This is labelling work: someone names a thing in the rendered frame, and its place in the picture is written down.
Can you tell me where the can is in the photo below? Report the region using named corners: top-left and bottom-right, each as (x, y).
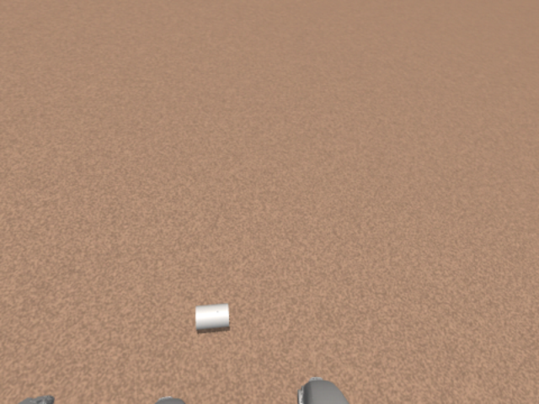
top-left (195, 303), bottom-right (229, 330)

